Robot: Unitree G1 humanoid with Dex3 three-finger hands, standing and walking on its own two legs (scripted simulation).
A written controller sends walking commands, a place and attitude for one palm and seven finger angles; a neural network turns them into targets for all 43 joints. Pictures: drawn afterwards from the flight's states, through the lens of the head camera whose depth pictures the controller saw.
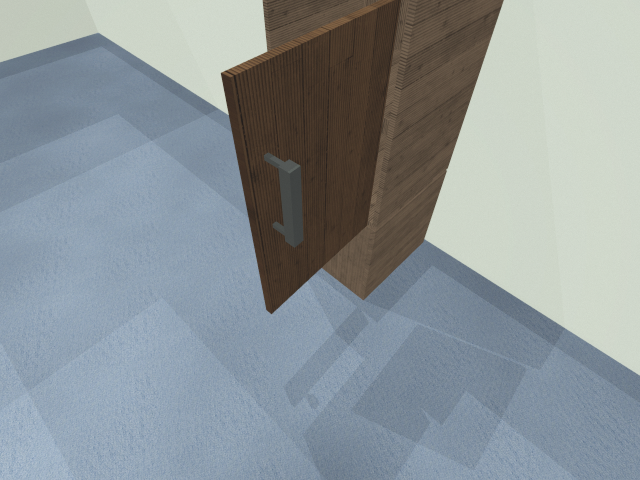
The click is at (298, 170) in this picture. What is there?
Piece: cupboard door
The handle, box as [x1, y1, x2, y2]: [264, 152, 302, 247]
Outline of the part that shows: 268,152 264,155 264,159 277,167 279,170 284,225 282,226 276,221 272,224 274,228 285,236 285,240 294,247 302,240 300,166 289,159 284,162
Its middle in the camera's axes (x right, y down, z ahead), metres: -0.07 -0.06 +0.66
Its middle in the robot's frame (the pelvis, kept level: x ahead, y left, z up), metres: +0.54 +0.10 +0.01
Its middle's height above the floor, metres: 0.79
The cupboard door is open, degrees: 93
